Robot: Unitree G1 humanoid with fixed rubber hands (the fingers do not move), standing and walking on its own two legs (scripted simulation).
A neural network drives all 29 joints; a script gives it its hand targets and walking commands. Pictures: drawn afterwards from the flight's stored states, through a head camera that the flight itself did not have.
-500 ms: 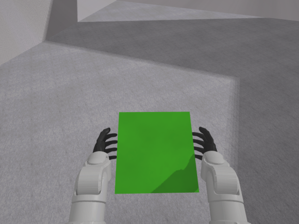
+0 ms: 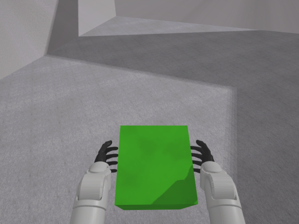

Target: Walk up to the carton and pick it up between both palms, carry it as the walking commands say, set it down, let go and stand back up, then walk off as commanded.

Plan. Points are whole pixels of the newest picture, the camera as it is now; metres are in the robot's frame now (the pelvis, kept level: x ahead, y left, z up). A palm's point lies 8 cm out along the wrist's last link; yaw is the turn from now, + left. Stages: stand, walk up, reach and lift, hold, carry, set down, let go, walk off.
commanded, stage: carry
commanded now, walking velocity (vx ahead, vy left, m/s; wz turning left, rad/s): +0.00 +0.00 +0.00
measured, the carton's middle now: (153, 171) +0.33 +0.00 -0.06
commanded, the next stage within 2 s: none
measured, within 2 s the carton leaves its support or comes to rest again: neither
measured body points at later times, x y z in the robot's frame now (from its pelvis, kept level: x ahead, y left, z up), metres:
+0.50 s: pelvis +0.00 +0.01 +0.00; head -0.01 +0.01 +0.45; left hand +0.30 +0.15 +0.05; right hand +0.30 -0.13 +0.05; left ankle +0.04 +0.11 -0.73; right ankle +0.00 -0.12 -0.73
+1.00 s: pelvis -0.01 -0.02 +0.00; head -0.02 -0.03 +0.45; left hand +0.28 +0.12 +0.11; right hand +0.28 -0.16 +0.09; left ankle +0.04 +0.11 -0.73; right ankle -0.01 -0.11 -0.73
